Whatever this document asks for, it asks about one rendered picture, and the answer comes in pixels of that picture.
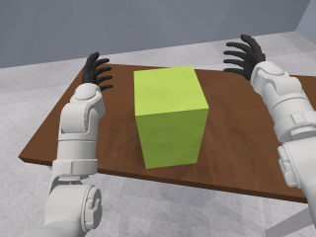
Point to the robot right hand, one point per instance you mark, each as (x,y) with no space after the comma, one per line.
(251,58)

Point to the robot right upper arm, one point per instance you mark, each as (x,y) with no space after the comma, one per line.
(297,161)

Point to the robot right forearm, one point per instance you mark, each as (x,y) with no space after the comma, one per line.
(291,111)

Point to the table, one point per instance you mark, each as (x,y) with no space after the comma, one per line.
(238,150)

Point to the robot left forearm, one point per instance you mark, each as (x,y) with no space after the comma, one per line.
(77,136)

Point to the robot left hand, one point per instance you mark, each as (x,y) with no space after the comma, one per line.
(90,72)

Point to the robot left upper arm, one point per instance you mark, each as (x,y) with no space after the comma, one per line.
(70,211)

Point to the carton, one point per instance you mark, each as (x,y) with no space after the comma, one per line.
(170,112)

